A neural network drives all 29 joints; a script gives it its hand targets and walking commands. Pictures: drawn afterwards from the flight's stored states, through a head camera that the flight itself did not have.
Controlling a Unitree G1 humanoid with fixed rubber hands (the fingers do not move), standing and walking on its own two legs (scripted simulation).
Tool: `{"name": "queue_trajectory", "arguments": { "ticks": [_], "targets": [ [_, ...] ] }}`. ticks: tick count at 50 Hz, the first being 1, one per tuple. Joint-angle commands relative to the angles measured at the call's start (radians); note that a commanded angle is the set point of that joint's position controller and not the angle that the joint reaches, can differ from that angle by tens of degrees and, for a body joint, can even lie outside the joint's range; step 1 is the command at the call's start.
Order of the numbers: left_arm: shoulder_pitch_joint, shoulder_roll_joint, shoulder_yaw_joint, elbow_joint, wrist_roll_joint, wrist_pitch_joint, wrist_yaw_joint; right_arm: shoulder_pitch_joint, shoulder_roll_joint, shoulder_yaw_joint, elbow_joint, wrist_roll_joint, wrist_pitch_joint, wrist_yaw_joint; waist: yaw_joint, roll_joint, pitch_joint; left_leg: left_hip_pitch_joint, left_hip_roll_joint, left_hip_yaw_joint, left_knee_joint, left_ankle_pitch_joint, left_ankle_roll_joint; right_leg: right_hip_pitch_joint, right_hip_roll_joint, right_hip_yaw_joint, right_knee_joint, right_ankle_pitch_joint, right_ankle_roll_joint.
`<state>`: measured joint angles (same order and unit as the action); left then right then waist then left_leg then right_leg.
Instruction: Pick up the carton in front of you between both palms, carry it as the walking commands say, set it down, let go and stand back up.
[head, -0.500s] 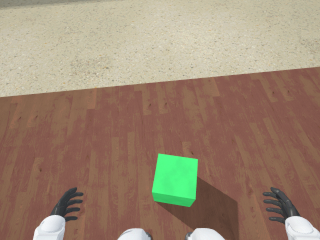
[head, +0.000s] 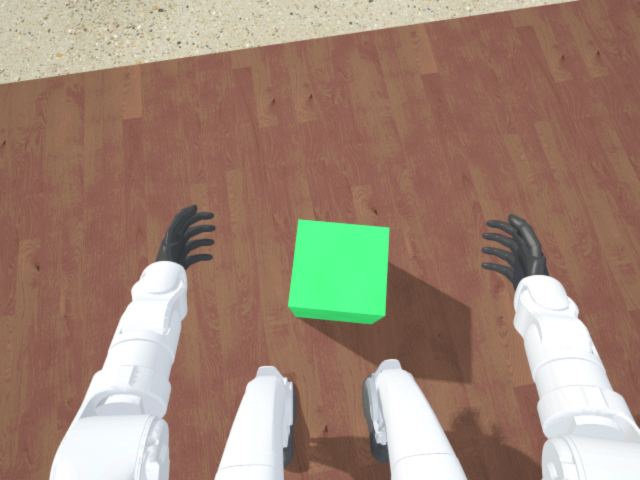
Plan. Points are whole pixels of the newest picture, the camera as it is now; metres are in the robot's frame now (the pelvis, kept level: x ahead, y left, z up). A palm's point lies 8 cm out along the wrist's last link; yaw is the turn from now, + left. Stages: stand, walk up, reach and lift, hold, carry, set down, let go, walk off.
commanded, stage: reach and lift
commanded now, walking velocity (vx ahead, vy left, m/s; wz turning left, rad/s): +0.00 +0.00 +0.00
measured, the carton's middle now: (338, 276) +0.43 -0.04 -0.56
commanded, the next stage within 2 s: none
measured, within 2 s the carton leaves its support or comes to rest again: neither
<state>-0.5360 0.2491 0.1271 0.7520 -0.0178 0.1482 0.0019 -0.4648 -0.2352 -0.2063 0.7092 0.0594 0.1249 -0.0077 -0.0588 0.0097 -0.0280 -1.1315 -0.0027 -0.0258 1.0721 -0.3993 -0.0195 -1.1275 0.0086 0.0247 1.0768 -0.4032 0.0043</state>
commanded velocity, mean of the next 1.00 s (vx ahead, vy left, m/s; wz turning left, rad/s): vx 0.00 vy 0.00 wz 0.00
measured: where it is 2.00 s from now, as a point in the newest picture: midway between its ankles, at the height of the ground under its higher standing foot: (330, 435)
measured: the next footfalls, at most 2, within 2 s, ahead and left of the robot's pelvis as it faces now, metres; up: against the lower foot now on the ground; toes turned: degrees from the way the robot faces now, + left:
none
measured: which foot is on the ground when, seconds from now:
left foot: down 0.00-1.00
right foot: down 0.00-1.00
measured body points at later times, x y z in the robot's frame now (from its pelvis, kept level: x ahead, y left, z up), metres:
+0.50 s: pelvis -0.03 +0.01 -0.07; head +0.26 +0.00 +0.26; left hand +0.49 +0.15 -0.20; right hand +0.43 -0.23 -0.19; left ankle +0.05 +0.13 -0.65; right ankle +0.04 -0.12 -0.65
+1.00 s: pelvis -0.07 +0.01 -0.26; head +0.28 +0.00 +0.02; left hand +0.47 +0.15 -0.43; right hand +0.42 -0.23 -0.43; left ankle +0.05 +0.13 -0.65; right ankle +0.04 -0.12 -0.65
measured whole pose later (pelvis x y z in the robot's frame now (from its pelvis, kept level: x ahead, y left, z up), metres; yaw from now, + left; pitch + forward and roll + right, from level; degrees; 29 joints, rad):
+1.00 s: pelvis -0.07 +0.01 -0.26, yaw -2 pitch +45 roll -1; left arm -1.22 0.33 0.09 0.97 -0.13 0.08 0.10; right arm -1.11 -0.28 -0.23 0.92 0.19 0.04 -0.09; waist -0.07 0.01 0.10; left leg -2.25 -0.05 -0.05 1.99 -0.52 -0.04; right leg -2.25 0.05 0.03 1.97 -0.52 0.06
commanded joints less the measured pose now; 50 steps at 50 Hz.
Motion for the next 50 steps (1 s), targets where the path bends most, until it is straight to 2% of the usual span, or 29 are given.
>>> {"name": "queue_trajectory", "arguments": {
  "ticks": [1, 7, 11, 16, 24, 29, 33, 36, 41, 46, 50],
  "targets": [
    [-0.293, 0.13, 0.047, -0.05, -0.001, -0.014, 0.004, -0.255, -0.113, -0.041, -0.076, 0.008, -0.011, -0.015, -0.011, 0.007, -0.669, 0.271, -0.054, 0.025, -0.058, 0.297, -0.008, 0.24, 0.036, -0.035, -0.083, 0.388, 0.053],
    [-0.646, 0.15, 0.066, 0.06, -0.005, 0.012, -0.004, -0.566, -0.096, -0.079, -0.005, 0.009, 0.012, -0.034, -0.03, 0.028, -0.723, 0.154, -0.054, 0.039, -0.038, 0.041, -0.009, 0.086, 0.034, -0.065, -0.08, 0.104, 0.055],
    [-0.807, 0.165, 0.086, 0.144, 0.014, 0.021, -0.007, -0.709, -0.087, -0.119, 0.038, -0.01, 0.025, -0.048, -0.04, 0.028, -0.801, 0.101, -0.058, 0.046, -0.017, -0.018, -0.008, 0.041, 0.038, -0.085, -0.061, 0.032, 0.059],
    [-0.832, 0.142, 0.132, 0.189, 0.072, -0.002, -0.005, -0.714, -0.057, -0.17, 0.057, -0.059, 0.0, -0.055, -0.055, 0.039, -0.912, 0.085, -0.075, 0.046, 0.0, 0.05, -0.009, 0.019, 0.048, -0.096, -0.037, 0.117, 0.066],
    [-0.743, 0.058, 0.161, 0.17, 0.123, -0.073, 0.02, -0.643, -0.014, -0.214, 0.093, -0.089, -0.09, -0.025, -0.048, 0.063, -0.9, -0.107, -0.076, 0.033, 0.179, 0.23, -0.01, -0.239, 0.054, -0.091, 0.141, 0.282, 0.065],
    [-0.687, 0.039, 0.114, 0.137, 0.086, -0.11, 0.053, -0.585, -0.03, -0.192, 0.109, -0.049, -0.132, -0.022, -0.04, 0.07, -0.96, -0.212, -0.073, 0.017, 0.358, 0.363, -0.012, -0.401, 0.06, -0.087, 0.313, 0.382, 0.068],
    [-0.697, 0.063, 0.039, 0.054, 0.016, -0.121, 0.078, -0.582, -0.089, -0.135, 0.06, 0.019, -0.148, -0.036, -0.04, 0.104, -1.107, -0.16, -0.066, 0.008, 0.501, 0.473, -0.018, -0.477, 0.058, -0.094, 0.446, 0.451, 0.067],
    [-0.722, 0.086, -0.006, -0.004, -0.033, -0.115, 0.089, -0.601, -0.124, -0.097, 0.025, 0.065, -0.143, -0.047, -0.042, 0.119, -1.184, -0.141, -0.065, 0.013, 0.589, 0.481, -0.023, -0.512, 0.058, -0.103, 0.53, 0.445, 0.066],
    [-0.786, 0.13, -0.031, -0.044, -0.08, -0.091, 0.102, -0.677, -0.164, -0.053, -0.012, 0.115, -0.118, -0.064, -0.041, 0.104, -1.212, -0.206, -0.06, 0.033, 0.688, 0.346, -0.027, -0.531, 0.049, -0.117, 0.637, 0.337, 0.066],
    [-0.871, 0.152, -0.03, 0.072, -0.103, -0.078, 0.104, -0.781, -0.16, -0.04, 0.075, 0.127, -0.098, -0.078, -0.038, 0.064, -1.01, -0.417, -0.046, 0.048, 0.74, 0.091, -0.021, -0.586, 0.023, -0.106, 0.698, 0.144, 0.067],
    [-0.958, 0.18, -0.034, 0.179, -0.119, -0.088, 0.101, -0.887, -0.165, -0.025, 0.167, 0.131, -0.101, -0.091, -0.035, 0.042, -0.887, -0.532, -0.031, 0.045, 0.788, -0.023, -0.015, -0.61, 0.006, -0.088, 0.749, 0.05, 0.063]
  ]
}}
